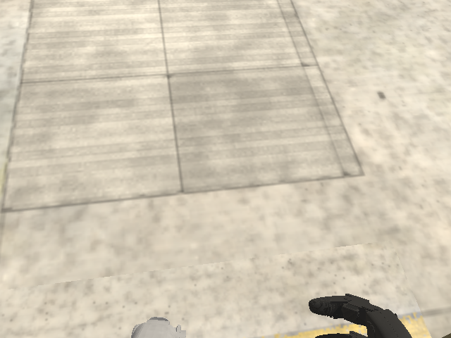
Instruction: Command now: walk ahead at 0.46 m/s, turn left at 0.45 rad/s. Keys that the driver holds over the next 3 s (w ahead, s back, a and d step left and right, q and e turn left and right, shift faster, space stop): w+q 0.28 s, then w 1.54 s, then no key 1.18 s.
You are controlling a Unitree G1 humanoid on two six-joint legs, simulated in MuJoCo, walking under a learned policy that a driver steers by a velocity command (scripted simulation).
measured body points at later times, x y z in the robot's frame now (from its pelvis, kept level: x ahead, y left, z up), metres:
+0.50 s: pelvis +0.15 -0.04 +0.15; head +0.15 -0.01 +0.60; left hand +0.41 +0.15 +0.08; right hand +0.02 -0.21 +0.01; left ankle +0.09 +0.15 -0.57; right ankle +0.31 -0.15 -0.32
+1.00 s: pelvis +0.33 -0.12 +0.38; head +0.34 -0.14 +0.83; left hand +0.22 +0.07 +0.23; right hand +0.58 -0.29 +0.27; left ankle +0.44 +0.10 -0.14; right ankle +0.34 -0.17 -0.36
